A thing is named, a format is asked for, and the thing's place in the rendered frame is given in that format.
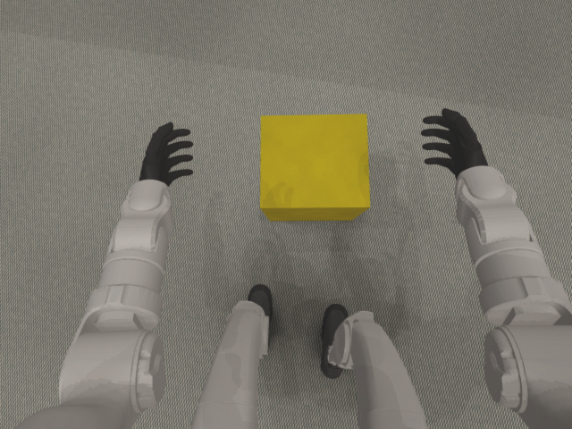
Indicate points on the robot right upper arm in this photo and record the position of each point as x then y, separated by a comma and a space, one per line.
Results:
528, 368

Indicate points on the right robot hand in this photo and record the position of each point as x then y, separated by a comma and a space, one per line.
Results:
464, 149

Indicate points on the robot right forearm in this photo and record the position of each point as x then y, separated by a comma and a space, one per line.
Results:
517, 287

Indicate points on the left robot hand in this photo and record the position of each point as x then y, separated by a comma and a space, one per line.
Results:
156, 164

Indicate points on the robot left foot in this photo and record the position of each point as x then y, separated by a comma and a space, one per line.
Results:
261, 295

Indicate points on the robot left upper arm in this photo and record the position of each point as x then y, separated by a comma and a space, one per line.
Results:
109, 379

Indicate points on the robot left forearm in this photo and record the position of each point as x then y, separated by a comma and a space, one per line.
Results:
128, 293

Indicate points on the carton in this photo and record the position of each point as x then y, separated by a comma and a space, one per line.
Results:
314, 167

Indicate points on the right robot shin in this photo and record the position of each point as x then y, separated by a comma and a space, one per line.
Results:
333, 350

